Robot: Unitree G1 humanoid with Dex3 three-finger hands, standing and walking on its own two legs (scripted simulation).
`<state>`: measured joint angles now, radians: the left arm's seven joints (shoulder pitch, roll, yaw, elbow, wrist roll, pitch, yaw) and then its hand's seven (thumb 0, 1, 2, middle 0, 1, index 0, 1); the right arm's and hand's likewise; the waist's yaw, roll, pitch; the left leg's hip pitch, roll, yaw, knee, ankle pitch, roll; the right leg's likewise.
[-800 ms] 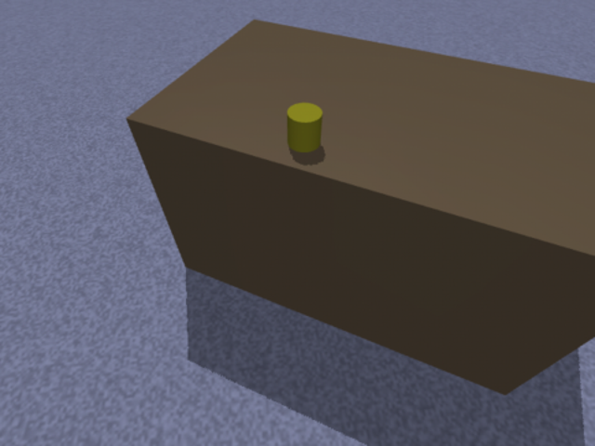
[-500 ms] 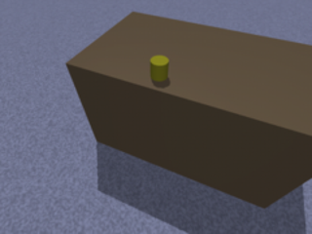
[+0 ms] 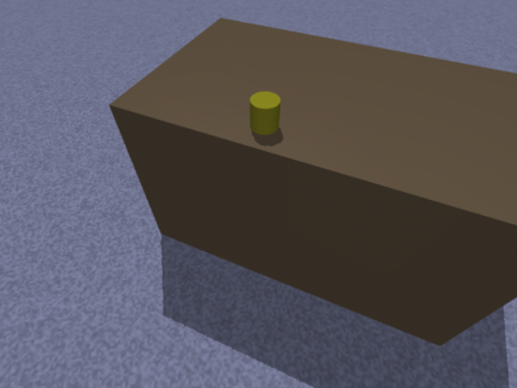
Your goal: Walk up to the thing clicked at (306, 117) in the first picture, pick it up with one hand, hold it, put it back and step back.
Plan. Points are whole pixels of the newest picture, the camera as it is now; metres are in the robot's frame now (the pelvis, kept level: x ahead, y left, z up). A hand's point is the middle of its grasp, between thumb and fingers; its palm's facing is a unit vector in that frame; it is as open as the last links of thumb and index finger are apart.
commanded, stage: stand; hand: left
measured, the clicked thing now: (264, 113) +0.79 +0.02 -0.04
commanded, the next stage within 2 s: walk up in 0.32 s
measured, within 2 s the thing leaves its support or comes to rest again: neither
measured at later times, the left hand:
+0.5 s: hand out of the picture +0.09 +0.25 -0.15, palm faces -0.12 -0.92 -0.37, open 7.3 cm
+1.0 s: hand (146, 329) +0.25 +0.23 -0.15, palm faces -0.23 -0.88 -0.41, open 7.3 cm
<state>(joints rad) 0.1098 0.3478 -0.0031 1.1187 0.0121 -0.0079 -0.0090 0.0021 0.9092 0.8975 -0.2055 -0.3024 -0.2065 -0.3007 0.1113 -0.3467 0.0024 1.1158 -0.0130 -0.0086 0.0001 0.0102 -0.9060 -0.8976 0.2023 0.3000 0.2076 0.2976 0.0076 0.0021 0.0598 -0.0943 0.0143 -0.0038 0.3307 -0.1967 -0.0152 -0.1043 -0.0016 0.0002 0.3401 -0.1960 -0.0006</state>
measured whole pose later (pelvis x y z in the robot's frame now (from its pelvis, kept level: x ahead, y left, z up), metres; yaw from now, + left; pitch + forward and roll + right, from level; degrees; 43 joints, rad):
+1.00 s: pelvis +0.18 -0.04 -0.02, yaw -13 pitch -2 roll -2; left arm 0.42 0.41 0.04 0.84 0.02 -0.09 -0.02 0.00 0.90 0.90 -0.21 -0.30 -0.21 -0.30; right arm 0.23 -0.43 -0.09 0.83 -0.06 0.01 0.09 0.01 -0.91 -0.90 0.20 0.30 0.21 0.30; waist 0.04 0.05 0.08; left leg -0.47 0.10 -0.01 0.73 -0.29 0.00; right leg -0.13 0.02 0.06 0.57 -0.40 0.00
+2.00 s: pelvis +0.27 -0.02 -0.03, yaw -22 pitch -3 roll +0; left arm 0.15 0.39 0.03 0.99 0.02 -0.01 -0.01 0.00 0.91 0.90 -0.21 -0.30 -0.21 -0.30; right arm 0.18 -0.41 -0.03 0.96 -0.01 -0.01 -0.01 0.01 -0.90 -0.90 0.20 0.30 0.21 0.30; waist 0.00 0.00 0.11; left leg -0.27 0.05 -0.01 0.69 -0.38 -0.01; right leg -0.30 0.01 0.02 0.68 -0.32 -0.01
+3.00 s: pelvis +0.29 -0.01 +0.00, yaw -22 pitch -2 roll +0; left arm 0.08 0.34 0.02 1.17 0.01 0.00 -0.01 0.00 0.91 0.90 -0.21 -0.30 -0.21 -0.30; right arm 0.10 -0.34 -0.01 1.14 -0.01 -0.01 0.00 0.01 -0.91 -0.90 0.20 0.30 0.21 0.30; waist 0.00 0.00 0.05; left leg -0.09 0.03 0.01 0.34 -0.21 -0.03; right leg -0.13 -0.01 0.03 0.35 -0.17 0.02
